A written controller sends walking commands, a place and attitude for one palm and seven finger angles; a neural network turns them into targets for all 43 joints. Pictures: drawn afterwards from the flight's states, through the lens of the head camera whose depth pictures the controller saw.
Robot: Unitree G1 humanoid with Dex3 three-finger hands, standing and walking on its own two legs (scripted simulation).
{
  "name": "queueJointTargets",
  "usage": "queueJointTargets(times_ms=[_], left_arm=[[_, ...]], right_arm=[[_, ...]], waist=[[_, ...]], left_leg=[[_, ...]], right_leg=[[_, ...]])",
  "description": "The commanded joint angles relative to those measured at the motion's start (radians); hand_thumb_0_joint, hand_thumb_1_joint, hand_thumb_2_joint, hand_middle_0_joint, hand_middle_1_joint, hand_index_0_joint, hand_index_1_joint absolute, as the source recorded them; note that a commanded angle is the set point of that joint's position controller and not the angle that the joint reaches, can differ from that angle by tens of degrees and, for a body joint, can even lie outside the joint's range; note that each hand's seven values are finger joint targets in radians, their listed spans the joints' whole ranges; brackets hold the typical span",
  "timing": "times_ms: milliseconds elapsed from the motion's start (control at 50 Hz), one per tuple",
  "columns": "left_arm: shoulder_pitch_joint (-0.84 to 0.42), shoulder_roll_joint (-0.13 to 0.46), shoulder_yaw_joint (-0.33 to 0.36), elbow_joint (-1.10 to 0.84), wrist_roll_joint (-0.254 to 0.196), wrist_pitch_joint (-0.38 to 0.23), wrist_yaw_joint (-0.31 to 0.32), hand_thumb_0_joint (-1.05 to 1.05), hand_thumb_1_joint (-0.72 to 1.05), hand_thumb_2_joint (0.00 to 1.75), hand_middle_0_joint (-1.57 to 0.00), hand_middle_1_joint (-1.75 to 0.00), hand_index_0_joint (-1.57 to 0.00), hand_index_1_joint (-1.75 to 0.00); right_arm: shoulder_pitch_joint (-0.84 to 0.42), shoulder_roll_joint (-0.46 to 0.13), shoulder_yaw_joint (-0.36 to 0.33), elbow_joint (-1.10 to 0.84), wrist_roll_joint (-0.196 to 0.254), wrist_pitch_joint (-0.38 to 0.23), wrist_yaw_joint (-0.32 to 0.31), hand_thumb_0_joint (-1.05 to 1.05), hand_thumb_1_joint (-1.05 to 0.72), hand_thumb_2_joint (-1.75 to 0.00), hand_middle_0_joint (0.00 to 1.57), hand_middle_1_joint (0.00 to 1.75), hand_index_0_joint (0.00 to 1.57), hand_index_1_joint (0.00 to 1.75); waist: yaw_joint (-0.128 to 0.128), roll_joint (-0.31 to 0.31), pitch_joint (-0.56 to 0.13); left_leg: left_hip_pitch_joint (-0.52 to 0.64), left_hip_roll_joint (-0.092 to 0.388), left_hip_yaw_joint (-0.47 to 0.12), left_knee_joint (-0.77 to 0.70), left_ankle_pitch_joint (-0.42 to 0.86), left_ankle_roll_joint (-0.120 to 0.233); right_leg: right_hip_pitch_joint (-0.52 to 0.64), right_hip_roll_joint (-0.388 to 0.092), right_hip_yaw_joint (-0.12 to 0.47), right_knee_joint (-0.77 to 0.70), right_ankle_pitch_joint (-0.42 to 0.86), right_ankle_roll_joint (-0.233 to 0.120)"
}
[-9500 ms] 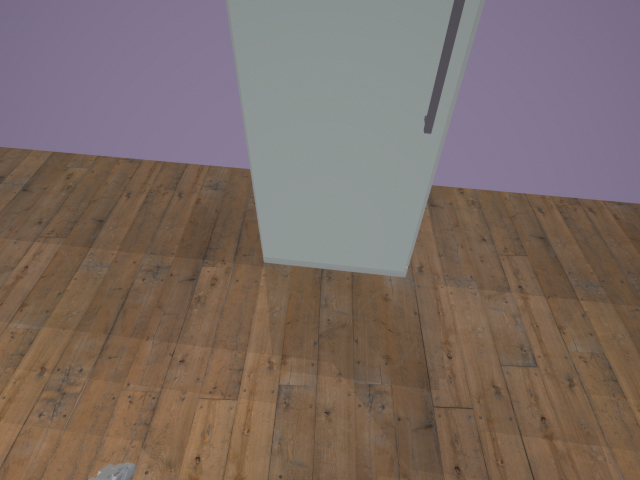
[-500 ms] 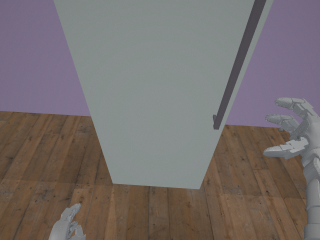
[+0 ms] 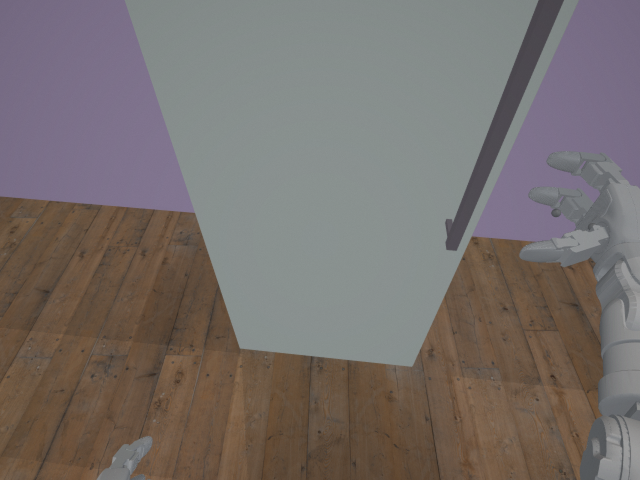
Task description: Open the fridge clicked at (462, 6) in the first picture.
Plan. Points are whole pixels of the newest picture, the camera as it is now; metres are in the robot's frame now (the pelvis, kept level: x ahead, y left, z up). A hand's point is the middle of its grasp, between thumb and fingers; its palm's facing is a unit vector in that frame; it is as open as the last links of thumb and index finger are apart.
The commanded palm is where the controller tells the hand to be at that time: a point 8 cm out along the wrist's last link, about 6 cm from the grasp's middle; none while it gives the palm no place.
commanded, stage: move the hooked fingers beside the handle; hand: right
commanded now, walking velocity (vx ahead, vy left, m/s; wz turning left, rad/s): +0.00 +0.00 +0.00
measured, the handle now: (494, 123) +0.54 -0.18 +0.19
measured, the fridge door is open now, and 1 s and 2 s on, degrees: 0 0 0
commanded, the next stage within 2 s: feel for the door with the fingertips in 1.36 s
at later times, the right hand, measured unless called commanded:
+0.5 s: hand (533, 179) +0.48 -0.23 +0.15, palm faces +0.06 +1.00 +0.01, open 14.0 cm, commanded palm +0.45 -0.28 +0.14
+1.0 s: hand (542, 190) +0.47 -0.24 +0.14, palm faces +0.07 +1.00 +0.01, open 14.0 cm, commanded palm +0.45 -0.29 +0.14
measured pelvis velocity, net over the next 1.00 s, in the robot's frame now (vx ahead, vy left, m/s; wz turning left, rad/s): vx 0.01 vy -0.01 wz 0.02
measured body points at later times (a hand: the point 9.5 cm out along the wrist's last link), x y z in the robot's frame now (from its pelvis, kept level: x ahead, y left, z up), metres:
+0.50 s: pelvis +0.01 -0.01 -0.01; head +0.05 -0.02 +0.44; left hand +0.03 +0.27 -0.11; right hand +0.47 -0.28 +0.15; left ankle +0.00 +0.12 -0.73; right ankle +0.02 -0.12 -0.73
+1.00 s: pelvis +0.01 -0.01 -0.01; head +0.05 -0.03 +0.44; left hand +0.07 +0.26 -0.11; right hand +0.46 -0.29 +0.14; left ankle +0.00 +0.12 -0.73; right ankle +0.02 -0.12 -0.73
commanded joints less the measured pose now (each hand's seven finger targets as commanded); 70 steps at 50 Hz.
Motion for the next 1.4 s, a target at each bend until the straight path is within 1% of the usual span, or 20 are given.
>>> queueJointTargets(times_ms=[0, 120, 200, 360, 380, 440, 520, 560, 600, 660, 700, 840, 900, 1040, 1100, 1200, 1260, 1300, 1340, 1380], left_arm=[[0.002, 0.158, 0.053, -0.108, -0.001, -0.034, 0.004, 0.0, 0.9, 0.9, -0.2, -0.3, -0.2, -0.3], [0.048, 0.16, 0.061, -0.097, 0.01, -0.029, -0.007, 0.0, 0.9, 0.9, -0.2, -0.3, -0.2, -0.3], [0.079, 0.17, 0.064, -0.085, 0.01, -0.023, -0.008, 0.0, 0.9, 0.9, -0.2, -0.3, -0.2, -0.3], [0.129, 0.169, 0.072, -0.067, 0.019, -0.016, -0.016, 0.0, 0.9, 0.9, -0.2, -0.3, -0.2, -0.3], [0.141, 0.172, 0.073, -0.06, 0.021, -0.013, -0.016, 0.0, 0.9, 0.9, -0.2, -0.3, -0.2, -0.3], [0.148, 0.174, 0.072, -0.07, 0.022, -0.005, -0.02, 0.0, 0.9, 0.9, -0.2, -0.3, -0.2, -0.3], [0.16, 0.182, 0.074, -0.078, 0.024, 0.008, -0.022, 0.0, 0.9, 0.9, -0.2, -0.3, -0.2, -0.3], [0.151, 0.174, 0.075, -0.09, 0.024, 0.008, -0.025, 0.0, 0.9, 0.9, -0.2, -0.3, -0.2, -0.3], [0.15, 0.177, 0.079, -0.093, 0.024, 0.009, -0.024, 0.0, 0.9, 0.9, -0.2, -0.3, -0.2, -0.3], [0.14, 0.168, 0.077, -0.093, 0.017, 0.012, -0.024, 0.0, 0.9, 0.9, -0.2, -0.3, -0.2, -0.3], [0.14, 0.174, 0.077, -0.087, 0.015, 0.014, -0.022, 0.0, 0.9, 0.9, -0.2, -0.3, -0.2, -0.3], [0.122, 0.166, 0.072, -0.091, 0.013, 0.018, -0.02, 0.0, 0.9, 0.9, -0.2, -0.3, -0.2, -0.3], [0.121, 0.171, 0.072, -0.091, 0.014, 0.019, -0.02, 0.0, 0.9, 0.9, -0.2, -0.3, -0.2, -0.3], [0.109, 0.163, 0.065, -0.094, 0.015, 0.015, -0.02, 0.0, 0.9, 0.9, -0.2, -0.3, -0.2, -0.3], [0.12, 0.176, 0.062, -0.087, 0.017, 0.019, -0.017, 0.0, 0.9, 0.9, -0.2, -0.3, -0.2, -0.3], [0.128, 0.175, 0.059, -0.088, 0.02, 0.015, -0.014, 0.0, 0.9, 0.9, -0.2, -0.3, -0.2, -0.3], [0.139, 0.172, 0.063, -0.077, 0.021, 0.008, -0.015, 0.0, 0.9, 0.9, -0.2, -0.3, -0.2, -0.3], [0.154, 0.18, 0.066, -0.067, 0.022, 0.009, -0.015, 0.0, 0.9, 0.9, -0.2, -0.3, -0.2, -0.3], [0.162, 0.177, 0.064, -0.063, 0.023, 0.01, -0.016, 0.0, 0.9, 0.9, -0.2, -0.3, -0.2, -0.3], [0.177, 0.187, 0.065, -0.059, 0.028, 0.013, -0.015, 0.0, 0.9, 0.9, -0.2, -0.3, -0.2, -0.3]], right_arm=[[-0.471, -0.297, -0.071, -0.105, 0.004, -0.075, -0.006, 0.0, 0.5, -0.3, 0.3, 1.2, 0.3, 1.2], [-0.588, -0.333, -0.078, -0.085, -0.018, -0.137, -0.016, 0.0, 0.5, -0.3, 0.3, 1.2, 0.3, 1.2], [-0.614, -0.366, -0.094, 0.012, -0.026, -0.152, -0.005, 0.0, 0.5, -0.3, 0.3, 1.2, 0.3, 1.2], [-0.71, -0.32, -0.049, 0.056, -0.04, -0.185, -0.002, 0.0, 0.5, -0.3, 0.3, 1.2, 0.3, 1.2], [-0.713, -0.328, -0.058, 0.083, -0.04, -0.186, -0.006, 0.0, 0.5, -0.3, 0.3, 1.2, 0.3, 1.2], [-0.64, -0.355, -0.087, 0.122, -0.046, -0.177, -0.004, 0.0, 0.5, -0.3, 0.3, 1.2, 0.3, 1.2], [-0.634, -0.415, -0.129, 0.121, -0.058, -0.177, -0.01, 0.0, 0.5, -0.3, 0.3, 1.2, 0.3, 1.2], [-0.657, -0.387, -0.105, 0.054, -0.053, -0.194, -0.004, 0.0, 0.5, -0.3, 0.3, 1.2, 0.3, 1.2], [-0.642, -0.436, -0.151, 0.014, -0.047, -0.21, -0.005, 0.0, 0.5, -0.3, 0.3, 1.2, 0.3, 1.2], [-0.628, -0.354, -0.089, 0.013, -0.037, -0.197, 0.006, 0.0, 0.5, -0.3, 0.3, 1.2, 0.3, 1.2], [-0.645, -0.371, -0.093, 0.007, -0.036, -0.185, 0.007, 0.0, 0.5, -0.3, 0.3, 1.2, 0.3, 1.2], [-0.632, -0.293, -0.044, 0.003, -0.023, -0.149, 0.003, 0.0, 0.5, -0.3, 0.3, 1.2, 0.3, 1.2], [-0.643, -0.324, -0.065, 0.012, -0.028, -0.156, -0.003, 0.0, 0.5, -0.3, 0.3, 1.2, 0.3, 1.2], [-0.666, -0.296, -0.043, 0.028, -0.03, -0.175, -0.007, 0.0, 0.5, -0.3, 0.3, 1.2, 0.3, 1.2], [-0.668, -0.377, -0.098, 0.115, -0.043, -0.168, -0.009, 0.0, 0.5, -0.3, 0.3, 1.2, 0.3, 1.2], [-0.76, -0.38, -0.068, 0.108, -0.051, -0.212, 0.007, 0.0, 0.5, -0.3, 0.3, 1.2, 0.3, 1.2], [-0.777, -0.331, -0.033, 0.114, -0.043, -0.225, 0.019, 0.0, 0.5, -0.3, 0.3, 1.2, 0.3, 1.2], [-0.781, -0.361, -0.059, 0.135, -0.041, -0.218, 0.019, 0.0, 0.5, -0.3, 0.3, 1.2, 0.3, 1.2], [-0.762, -0.326, -0.039, 0.188, -0.042, -0.196, 0.018, 0.0, 0.5, -0.3, 0.3, 1.2, 0.3, 1.2], [-0.751, -0.382, -0.082, 0.218, -0.053, -0.187, 0.008, 0.0, 0.5, -0.3, 0.3, 1.2, 0.3, 1.2]], waist=[[0.018, -0.015, -0.252], [0.029, -0.063, -0.328], [0.042, -0.027, -0.313], [0.066, -0.1, -0.353], [0.073, -0.066, -0.345], [0.046, -0.058, -0.363], [0.045, -0.037, -0.366], [0.047, -0.085, -0.391], [0.039, -0.091, -0.428], [0.055, -0.104, -0.379], [0.057, -0.111, -0.373], [0.067, -0.086, -0.334], [0.061, -0.071, -0.348], [0.062, -0.078, -0.354], [0.057, -0.042, -0.321], [0.082, -0.078, -0.352], [0.089, -0.113, -0.37], [0.089, -0.097, -0.383], [0.093, -0.07, -0.353], [0.088, -0.058, -0.347]], left_leg=[[0.025, -0.024, -0.033, -0.066, 0.229, 0.013], [0.027, -0.031, -0.037, -0.043, 0.264, 0.015], [0.01, -0.03, -0.042, -0.038, 0.254, 0.01], [-0.06, -0.04, -0.032, -0.017, 0.262, 0.014], [-0.06, -0.041, -0.034, -0.019, 0.266, 0.012], [-0.03, -0.038, -0.033, -0.006, 0.293, 0.013], [-0.019, -0.038, -0.036, 0.002, 0.309, 0.01], [-0.019, -0.041, -0.039, 0.005, 0.322, 0.011], [-0.001, -0.044, -0.042, 0.013, 0.355, 0.013], [-0.042, -0.048, -0.033, 0.004, 0.324, 0.012], [-0.048, -0.047, -0.033, 0.003, 0.311, 0.013], [-0.071, -0.045, -0.023, -0.003, 0.296, 0.014], [-0.058, -0.041, -0.027, 0.0, 0.296, 0.015], [-0.067, -0.041, -0.026, 0.008, 0.287, 0.016], [-0.062, -0.034, -0.032, 0.004, 0.262, 0.013], [-0.081, -0.034, -0.041, 0.011, 0.247, 0.013], [-0.122, -0.04, -0.033, 0.014, 0.219, 0.014], [-0.118, -0.039, -0.032, 0.016, 0.226, 0.013], [-0.129, -0.039, -0.027, 0.013, 0.21, 0.01], [-0.119, -0.037, -0.035, 0.012, 0.213, 0.01]], right_leg=[[0.114, 0.028, 0.025, -0.057, 0.169, -0.028], [0.132, 0.025, 0.027, -0.036, 0.211, -0.025], [0.088, 0.024, 0.021, -0.026, 0.186, -0.029], [0.136, 0.015, 0.037, 0.0, 0.246, -0.02], [0.124, 0.014, 0.033, 0.008, 0.247, -0.025], [0.095, 0.015, 0.03, 0.003, 0.264, -0.023], [0.065, 0.014, 0.024, 0.01, 0.264, -0.025], [0.096, 0.015, 0.021, 0.015, 0.286, -0.024], [0.117, 0.011, 0.024, 0.025, 0.327, -0.024], [0.127, 0.008, 0.027, 0.022, 0.314, -0.022], [0.123, 0.008, 0.029, 0.02, 0.3, -0.023], [0.127, 0.008, 0.037, 0.018, 0.295, -0.021], [0.116, 0.009, 0.037, 0.019, 0.284, -0.022], [0.124, 0.01, 0.041, 0.026, 0.282, -0.019], [0.057, 0.014, 0.033, 0.022, 0.218, -0.024], [0.068, 0.013, 0.039, 0.033, 0.204, -0.024], [0.106, 0.008, 0.051, 0.037, 0.209, -0.018], [0.096, 0.007, 0.054, 0.041, 0.216, -0.019], [0.069, 0.007, 0.054, 0.037, 0.196, -0.021], [0.038, 0.01, 0.045, 0.043, 0.188, -0.026]])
